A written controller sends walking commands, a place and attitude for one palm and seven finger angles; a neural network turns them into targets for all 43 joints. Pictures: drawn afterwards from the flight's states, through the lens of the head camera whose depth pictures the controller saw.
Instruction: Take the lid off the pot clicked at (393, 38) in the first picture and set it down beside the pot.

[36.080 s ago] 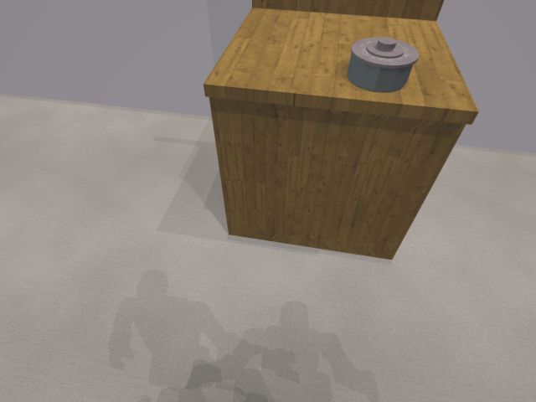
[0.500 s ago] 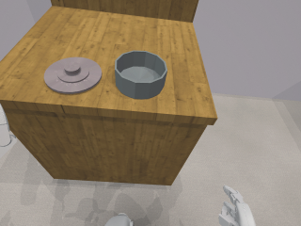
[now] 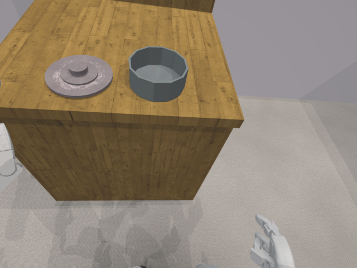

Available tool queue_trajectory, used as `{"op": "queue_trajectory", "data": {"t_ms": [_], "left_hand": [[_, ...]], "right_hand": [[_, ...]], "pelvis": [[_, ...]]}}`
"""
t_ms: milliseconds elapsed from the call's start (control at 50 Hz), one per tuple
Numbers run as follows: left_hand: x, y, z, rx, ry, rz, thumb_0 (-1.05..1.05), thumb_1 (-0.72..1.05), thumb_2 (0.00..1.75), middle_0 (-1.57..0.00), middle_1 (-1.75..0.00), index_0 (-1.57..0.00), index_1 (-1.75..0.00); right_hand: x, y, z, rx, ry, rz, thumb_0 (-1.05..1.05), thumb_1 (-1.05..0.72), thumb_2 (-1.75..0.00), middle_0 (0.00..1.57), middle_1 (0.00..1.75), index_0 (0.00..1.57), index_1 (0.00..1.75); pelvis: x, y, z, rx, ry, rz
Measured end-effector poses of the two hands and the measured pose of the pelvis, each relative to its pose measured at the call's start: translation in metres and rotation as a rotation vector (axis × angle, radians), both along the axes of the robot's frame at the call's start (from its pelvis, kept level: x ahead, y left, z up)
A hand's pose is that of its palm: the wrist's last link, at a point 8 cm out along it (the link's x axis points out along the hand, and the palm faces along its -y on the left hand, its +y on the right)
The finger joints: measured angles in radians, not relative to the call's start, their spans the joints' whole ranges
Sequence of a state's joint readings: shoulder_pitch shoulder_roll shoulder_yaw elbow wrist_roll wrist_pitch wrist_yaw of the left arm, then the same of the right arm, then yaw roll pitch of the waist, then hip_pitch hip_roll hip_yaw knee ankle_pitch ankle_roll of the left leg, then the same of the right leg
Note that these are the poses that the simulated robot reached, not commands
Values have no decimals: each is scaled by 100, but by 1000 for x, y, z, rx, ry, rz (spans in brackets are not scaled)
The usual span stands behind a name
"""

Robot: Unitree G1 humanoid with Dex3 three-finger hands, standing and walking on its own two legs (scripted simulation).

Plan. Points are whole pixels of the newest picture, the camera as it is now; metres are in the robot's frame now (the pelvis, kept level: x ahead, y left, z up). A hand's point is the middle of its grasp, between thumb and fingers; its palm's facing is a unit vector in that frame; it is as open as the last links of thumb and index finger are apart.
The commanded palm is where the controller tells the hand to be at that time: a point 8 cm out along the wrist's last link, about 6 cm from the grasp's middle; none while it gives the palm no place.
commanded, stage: step back with the hand held close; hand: left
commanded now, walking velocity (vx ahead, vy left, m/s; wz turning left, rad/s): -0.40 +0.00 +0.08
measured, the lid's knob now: (78, 68) +0.61 +0.32 +0.04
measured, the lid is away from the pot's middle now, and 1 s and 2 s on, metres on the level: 0.23 0.23 0.23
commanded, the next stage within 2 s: stop stepping back and stand still in 0.08 s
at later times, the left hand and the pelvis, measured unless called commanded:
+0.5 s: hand out of the picture +0.07 +0.26 +0.23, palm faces +0.47 -0.83 -0.31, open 7.4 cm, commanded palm +0.00 +0.29 +0.23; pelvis -0.12 +0.01 -0.02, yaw +1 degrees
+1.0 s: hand out of the picture +0.05 +0.30 +0.20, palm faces +0.40 -0.81 -0.42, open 7.4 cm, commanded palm none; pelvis -0.14 +0.05 +0.00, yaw +3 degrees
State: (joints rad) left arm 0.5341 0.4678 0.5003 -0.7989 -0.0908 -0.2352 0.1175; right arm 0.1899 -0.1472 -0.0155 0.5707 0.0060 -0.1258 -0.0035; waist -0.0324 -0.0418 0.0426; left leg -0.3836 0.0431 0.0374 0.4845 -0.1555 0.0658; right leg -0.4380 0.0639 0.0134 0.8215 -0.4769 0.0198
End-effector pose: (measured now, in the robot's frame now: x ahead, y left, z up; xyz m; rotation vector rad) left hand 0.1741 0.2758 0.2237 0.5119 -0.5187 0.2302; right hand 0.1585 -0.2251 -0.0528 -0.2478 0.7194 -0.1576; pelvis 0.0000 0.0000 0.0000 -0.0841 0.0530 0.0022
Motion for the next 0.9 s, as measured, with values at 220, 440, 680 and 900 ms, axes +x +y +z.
{"op": "queue_trajectory", "data": {"t_ms": [220, 440, 680, 900], "left_hand": [[-71, -13, -2, 105, 34, 23, 1, 88, 90, -21, -30, -21, -30], [-136, 12, -1, -1, -183, 28, 1, 88, 90, -22, -30, -22, -30], [-188, 19, 0, 61, 3, 60, 1, 88, 90, -21, -30, -21, -30], [-173, 72, -5, -74, -89, 164, 1, 88, 90, -21, -30, -21, -30]], "right_hand": [[-59, -7, -23, 42, -26, 42, 1, -90, -89, 21, 30, 20, 30], [-134, -19, -16, -64, -41, -88, 1, -90, -89, 20, 30, 20, 30], [-166, 29, -23, 45, 26, 41, 1, -90, -89, 21, 30, 20, 30], [-152, 51, -18, 12, -31, 5, 1, -90, -89, 21, 30, 20, 30]], "pelvis": [[-64, -10, -14, 28, -2, 3], [-108, 11, -28, 7, -85, 7], [-145, 18, -10, 39, -66, 37], [-147, 52, -14, 66, -78, 45]]}}
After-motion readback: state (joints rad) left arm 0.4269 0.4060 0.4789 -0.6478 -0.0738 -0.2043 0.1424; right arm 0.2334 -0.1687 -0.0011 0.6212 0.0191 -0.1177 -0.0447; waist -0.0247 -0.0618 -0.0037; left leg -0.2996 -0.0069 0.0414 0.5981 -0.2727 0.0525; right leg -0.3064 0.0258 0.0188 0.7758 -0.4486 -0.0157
